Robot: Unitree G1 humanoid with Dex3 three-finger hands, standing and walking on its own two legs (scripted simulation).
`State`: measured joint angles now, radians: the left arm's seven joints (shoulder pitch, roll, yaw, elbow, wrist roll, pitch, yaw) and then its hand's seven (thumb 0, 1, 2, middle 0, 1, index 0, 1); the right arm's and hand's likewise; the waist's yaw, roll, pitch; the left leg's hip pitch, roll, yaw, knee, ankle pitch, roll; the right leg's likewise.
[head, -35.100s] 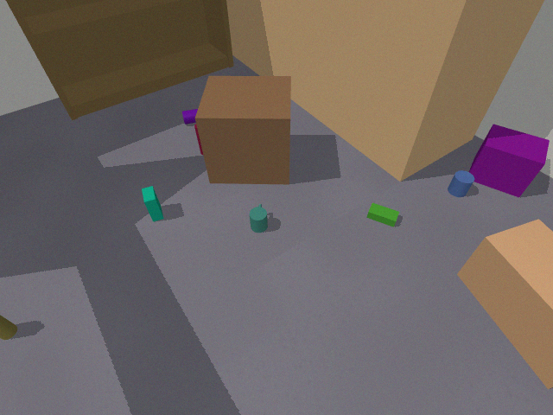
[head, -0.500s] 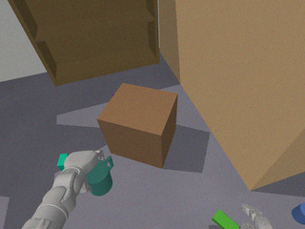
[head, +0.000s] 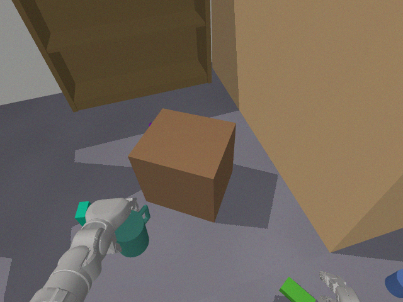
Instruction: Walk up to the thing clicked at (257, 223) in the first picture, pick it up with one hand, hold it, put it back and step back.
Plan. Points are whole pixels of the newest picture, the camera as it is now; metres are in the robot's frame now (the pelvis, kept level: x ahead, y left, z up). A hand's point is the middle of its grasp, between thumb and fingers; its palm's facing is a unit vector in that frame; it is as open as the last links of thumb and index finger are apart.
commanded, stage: crouch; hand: left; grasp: from above
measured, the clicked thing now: (134, 228) +0.32 +0.20 -0.10
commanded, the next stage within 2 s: lower in 1.96 s
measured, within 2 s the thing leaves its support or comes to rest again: neither
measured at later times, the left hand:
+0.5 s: hand (127, 251) +0.28 +0.23 -0.16, palm faces -0.51 +0.02 -0.86, open 10.5 cm
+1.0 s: hand (150, 258) +0.35 +0.23 -0.41, palm faces -0.51 +0.00 -0.86, open 10.3 cm
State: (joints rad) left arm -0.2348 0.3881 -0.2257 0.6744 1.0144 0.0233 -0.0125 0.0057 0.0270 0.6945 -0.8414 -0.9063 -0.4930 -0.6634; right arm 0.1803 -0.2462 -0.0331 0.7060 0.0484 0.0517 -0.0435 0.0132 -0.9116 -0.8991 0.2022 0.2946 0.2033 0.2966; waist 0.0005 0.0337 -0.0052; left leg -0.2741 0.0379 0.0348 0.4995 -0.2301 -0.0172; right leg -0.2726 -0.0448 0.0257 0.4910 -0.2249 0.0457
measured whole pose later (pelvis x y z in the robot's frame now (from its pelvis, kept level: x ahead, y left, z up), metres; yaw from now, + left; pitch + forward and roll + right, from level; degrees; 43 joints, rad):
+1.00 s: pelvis -0.05 +0.01 -0.25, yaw +0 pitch +35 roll -3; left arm -0.69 0.45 -0.02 1.25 1.18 -0.05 0.37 0.05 0.07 0.65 -0.84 -0.89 -0.50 -0.63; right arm 0.22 -0.21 -0.05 0.77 -0.07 -0.03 0.01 0.01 -0.90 -0.89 0.20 0.29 0.21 0.30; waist -0.18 0.05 -0.20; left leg -1.76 0.04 -0.05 1.77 -0.62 -0.01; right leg -1.72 -0.03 0.03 1.72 -0.62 0.06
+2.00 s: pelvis -0.07 +0.00 -0.41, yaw -3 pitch +36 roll -6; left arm -0.91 0.62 0.07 1.43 1.26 -0.13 0.44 0.07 0.05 0.65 -0.91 -0.81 -0.53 -0.61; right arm 0.17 -0.25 0.02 0.77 -0.14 -0.09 0.11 0.01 -0.91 -0.90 0.20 0.29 0.21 0.30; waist -0.25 0.01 -0.09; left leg -2.25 0.02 -0.13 2.28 -0.67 -0.03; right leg -2.19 0.00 0.01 2.22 -0.66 0.07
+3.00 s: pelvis -0.07 +0.00 -0.46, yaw -7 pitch +32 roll -9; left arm -1.02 0.79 0.09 1.69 1.29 -0.22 0.54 0.03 0.03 0.57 -0.80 -0.77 -0.60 -0.63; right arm 0.14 -0.29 0.12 0.77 -0.21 -0.16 0.20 0.00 -0.90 -0.89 0.20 0.29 0.20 0.30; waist -0.30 -0.04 0.03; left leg -2.36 0.01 -0.21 2.50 -0.70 -0.05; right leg -2.28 0.03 -0.03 2.39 -0.68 0.08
